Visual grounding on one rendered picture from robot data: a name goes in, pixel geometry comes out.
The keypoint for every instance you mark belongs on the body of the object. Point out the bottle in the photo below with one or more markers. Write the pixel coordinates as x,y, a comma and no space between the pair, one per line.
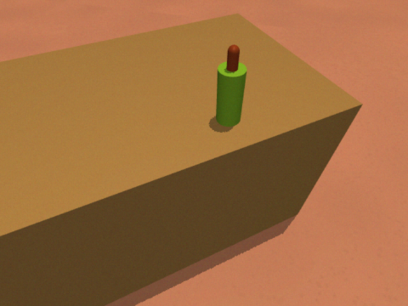
231,77

